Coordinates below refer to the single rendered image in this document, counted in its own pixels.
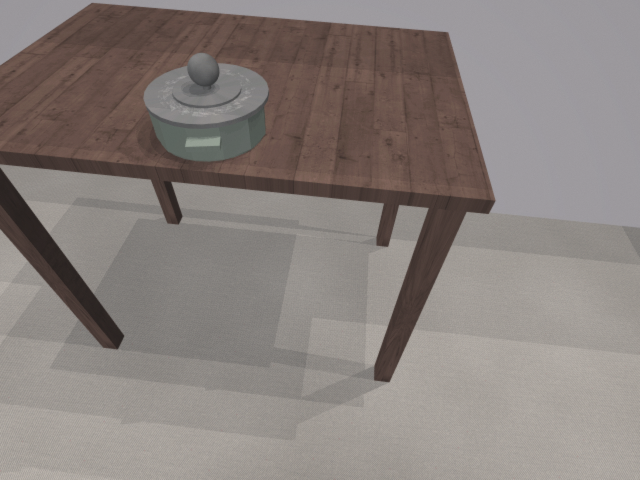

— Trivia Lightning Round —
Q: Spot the knob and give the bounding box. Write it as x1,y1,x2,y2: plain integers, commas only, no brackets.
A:
187,53,219,86

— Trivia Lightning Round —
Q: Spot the pot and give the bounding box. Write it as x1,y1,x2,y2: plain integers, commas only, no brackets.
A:
149,107,266,162

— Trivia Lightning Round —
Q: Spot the table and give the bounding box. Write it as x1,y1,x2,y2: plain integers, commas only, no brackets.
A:
0,3,496,382

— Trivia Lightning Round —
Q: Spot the lid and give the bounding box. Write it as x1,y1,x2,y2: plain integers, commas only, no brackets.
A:
143,63,269,129

